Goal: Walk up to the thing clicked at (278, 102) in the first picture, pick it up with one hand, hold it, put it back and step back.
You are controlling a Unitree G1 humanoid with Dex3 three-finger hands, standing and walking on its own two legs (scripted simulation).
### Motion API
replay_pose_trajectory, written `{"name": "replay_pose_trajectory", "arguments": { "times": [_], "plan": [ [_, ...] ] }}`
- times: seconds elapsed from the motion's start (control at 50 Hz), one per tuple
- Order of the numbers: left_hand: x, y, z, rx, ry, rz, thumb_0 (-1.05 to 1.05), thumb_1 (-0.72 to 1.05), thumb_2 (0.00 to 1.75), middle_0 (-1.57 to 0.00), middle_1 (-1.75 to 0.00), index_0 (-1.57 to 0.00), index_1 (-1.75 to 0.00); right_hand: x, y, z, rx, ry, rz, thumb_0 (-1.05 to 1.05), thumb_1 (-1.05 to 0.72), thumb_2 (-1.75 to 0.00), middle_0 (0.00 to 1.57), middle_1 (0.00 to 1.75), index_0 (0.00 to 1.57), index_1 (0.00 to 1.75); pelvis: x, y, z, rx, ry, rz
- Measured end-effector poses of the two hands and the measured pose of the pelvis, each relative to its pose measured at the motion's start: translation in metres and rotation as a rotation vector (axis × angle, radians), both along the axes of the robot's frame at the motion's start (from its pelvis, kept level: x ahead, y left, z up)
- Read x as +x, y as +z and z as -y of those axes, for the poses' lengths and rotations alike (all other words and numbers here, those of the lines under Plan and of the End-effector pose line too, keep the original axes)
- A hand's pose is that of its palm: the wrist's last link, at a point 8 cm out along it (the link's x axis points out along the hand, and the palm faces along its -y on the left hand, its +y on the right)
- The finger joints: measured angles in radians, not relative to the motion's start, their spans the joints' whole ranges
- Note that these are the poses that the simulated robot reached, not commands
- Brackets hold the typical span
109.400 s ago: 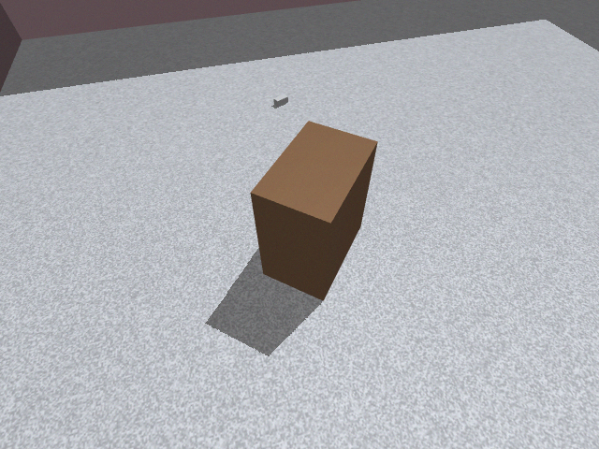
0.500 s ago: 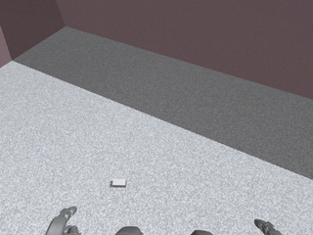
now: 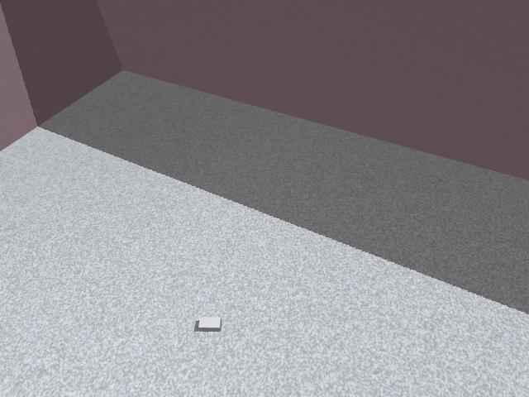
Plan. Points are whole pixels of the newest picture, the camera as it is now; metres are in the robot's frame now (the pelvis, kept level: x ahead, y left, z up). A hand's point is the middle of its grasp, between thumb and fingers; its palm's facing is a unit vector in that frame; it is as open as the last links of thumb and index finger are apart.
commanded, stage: stand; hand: left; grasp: from above
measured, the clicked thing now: (210, 324) +0.46 +0.27 -0.76
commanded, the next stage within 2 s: step back in 1.74 s
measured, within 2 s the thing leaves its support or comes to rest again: neither
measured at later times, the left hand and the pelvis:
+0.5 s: hand out of the picture +0.05 +0.23 -0.16, palm faces +0.01 -0.94 -0.34, open 7.4 cm; pelvis +0.00 -0.01 +0.00, yaw +0 degrees
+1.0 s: hand out of the picture +0.08 +0.24 -0.15, palm faces +0.00 -0.94 -0.34, open 7.4 cm; pelvis +0.01 -0.01 +0.01, yaw -1 degrees
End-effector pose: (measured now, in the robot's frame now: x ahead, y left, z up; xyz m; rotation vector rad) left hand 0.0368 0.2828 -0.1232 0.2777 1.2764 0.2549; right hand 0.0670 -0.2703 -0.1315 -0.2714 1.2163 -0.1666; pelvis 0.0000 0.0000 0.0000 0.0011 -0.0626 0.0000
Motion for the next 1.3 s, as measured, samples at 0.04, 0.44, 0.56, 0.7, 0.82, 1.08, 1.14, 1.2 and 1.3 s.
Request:
{"name": "replay_pose_trajectory", "arguments": {
  "times": [0.04,0.44,0.56,0.7,0.82,1.08,1.14,1.2,1.3],
  "plan": [
    [0.000,0.001,-0.001,0.003,0.000,-0.002,0.00,0.90,0.90,-0.20,-0.30,-0.20,-0.30,-0.002,0.001,0.002,-0.002,-0.002,-0.003,0.00,-0.91,-0.90,0.20,0.30,0.20,0.30,-0.001,0.001,0.001,0.000,0.000,0.002],
    [0.005,0.004,0.005,0.000,-0.013,-0.027,0.00,0.90,0.90,-0.20,-0.30,-0.20,-0.30,-0.019,0.004,0.026,-0.025,-0.022,-0.064,0.00,-0.91,-0.90,0.20,0.30,0.20,0.30,-0.002,0.004,0.010,-0.001,-0.005,-0.007],
    [0.012,0.004,0.007,-0.006,-0.018,-0.025,0.00,0.90,0.90,-0.20,-0.30,-0.20,-0.30,-0.015,0.005,0.027,-0.026,-0.022,-0.067,0.00,-0.91,-0.90,0.20,0.30,0.20,0.30,0.002,0.005,0.011,-0.002,-0.009,-0.012],
    [0.027,0.005,0.007,-0.009,-0.026,0.002,0.00,0.90,0.90,-0.20,-0.30,-0.20,-0.30,-0.008,0.007,0.027,-0.031,-0.018,-0.052,0.00,-0.91,-0.90,0.20,0.30,0.20,0.30,0.005,0.005,0.011,-0.002,-0.011,-0.013],
    [0.036,0.007,0.005,-0.007,-0.037,0.019,0.00,0.90,0.90,-0.20,-0.30,-0.20,-0.30,-0.002,0.008,0.027,-0.032,-0.016,-0.037,0.00,-0.91,-0.90,0.20,0.30,0.20,0.30,0.006,0.006,0.010,-0.002,-0.012,-0.016],
    [0.040,0.007,0.000,-0.005,-0.041,0.007,0.00,0.90,0.90,-0.20,-0.30,-0.20,-0.30,0.001,0.009,0.027,-0.035,-0.017,-0.049,0.00,-0.91,-0.90,0.20,0.30,0.20,0.30,0.011,0.006,0.008,-0.002,-0.013,-0.026],
    [0.040,0.007,0.000,-0.005,-0.040,0.005,0.00,0.90,0.90,-0.20,-0.30,-0.20,-0.30,0.002,0.010,0.028,-0.036,-0.017,-0.049,0.00,-0.91,-0.90,0.20,0.30,0.20,0.30,0.012,0.006,0.008,-0.001,-0.013,-0.026],
    [0.041,0.007,0.000,-0.005,-0.041,0.005,0.00,0.90,0.90,-0.20,-0.30,-0.20,-0.30,0.004,0.010,0.028,-0.037,-0.017,-0.046,0.00,-0.91,-0.90,0.20,0.30,0.20,0.30,0.012,0.006,0.007,-0.001,-0.014,-0.025],
    [0.043,0.008,-0.001,-0.005,-0.044,0.011,0.00,0.90,0.90,-0.20,-0.30,-0.20,-0.30,0.006,0.011,0.027,-0.036,-0.017,-0.037,0.00,-0.91,-0.90,0.20,0.30,0.20,0.30,0.013,0.006,0.007,0.000,-0.014,-0.023]
  ]
}}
